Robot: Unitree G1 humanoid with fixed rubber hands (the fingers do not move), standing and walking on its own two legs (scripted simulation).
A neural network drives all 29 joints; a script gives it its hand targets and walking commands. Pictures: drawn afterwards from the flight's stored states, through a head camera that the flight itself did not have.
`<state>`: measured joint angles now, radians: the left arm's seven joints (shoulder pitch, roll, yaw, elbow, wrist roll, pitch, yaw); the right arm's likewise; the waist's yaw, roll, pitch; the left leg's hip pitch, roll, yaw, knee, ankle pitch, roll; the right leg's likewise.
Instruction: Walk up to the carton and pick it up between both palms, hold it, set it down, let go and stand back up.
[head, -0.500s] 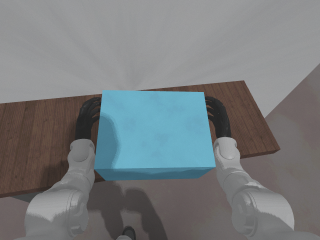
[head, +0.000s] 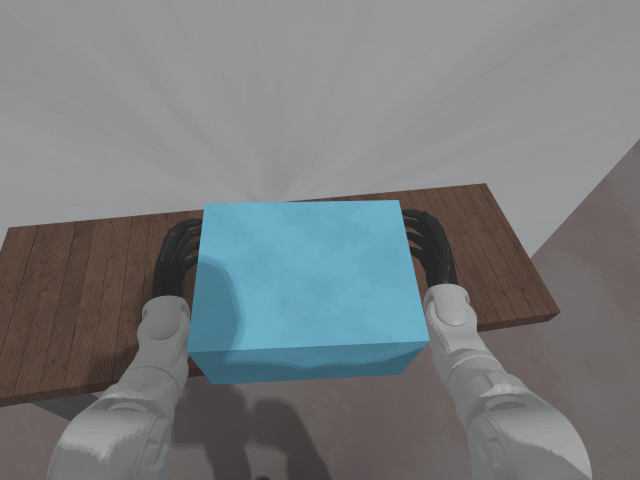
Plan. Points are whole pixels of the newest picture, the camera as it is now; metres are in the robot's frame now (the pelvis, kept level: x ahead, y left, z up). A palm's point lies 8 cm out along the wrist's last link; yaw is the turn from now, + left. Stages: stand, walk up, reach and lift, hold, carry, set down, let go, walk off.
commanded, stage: reach and lift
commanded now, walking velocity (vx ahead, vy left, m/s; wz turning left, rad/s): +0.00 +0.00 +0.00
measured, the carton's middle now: (305, 292) +0.37 +0.03 -0.01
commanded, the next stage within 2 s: none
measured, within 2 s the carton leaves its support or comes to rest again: neither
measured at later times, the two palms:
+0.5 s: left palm (165, 241) +0.38 +0.20 +0.08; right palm (465, 242) +0.39 -0.15 +0.10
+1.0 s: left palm (156, 221) +0.37 +0.19 +0.14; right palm (487, 222) +0.38 -0.16 +0.14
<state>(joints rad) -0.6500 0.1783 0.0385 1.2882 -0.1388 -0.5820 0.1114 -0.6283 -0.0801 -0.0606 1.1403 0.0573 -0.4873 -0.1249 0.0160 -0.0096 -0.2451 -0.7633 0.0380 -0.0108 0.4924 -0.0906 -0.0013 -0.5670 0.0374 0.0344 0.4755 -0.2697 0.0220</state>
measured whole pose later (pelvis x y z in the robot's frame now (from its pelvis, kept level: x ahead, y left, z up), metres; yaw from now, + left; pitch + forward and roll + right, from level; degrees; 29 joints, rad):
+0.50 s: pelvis +0.00 +0.00 +0.02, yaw -1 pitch +6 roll -1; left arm -0.66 0.16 0.15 1.08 -0.02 -0.26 0.07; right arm -0.63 -0.09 -0.10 1.01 0.09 -0.24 -0.11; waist 0.03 -0.06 -0.11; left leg -0.36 0.02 0.04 0.31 -0.05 0.00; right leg -0.19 0.00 0.08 0.32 -0.23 0.02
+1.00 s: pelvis +0.02 -0.01 +0.02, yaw +1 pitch -1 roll +0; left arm -0.48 0.11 0.21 0.44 0.09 0.29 0.02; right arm -0.54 -0.10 -0.03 0.62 0.17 0.15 -0.15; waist -0.01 -0.05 -0.07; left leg -0.21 0.01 0.00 0.29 -0.07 -0.01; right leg -0.02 0.00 0.04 0.28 -0.25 0.01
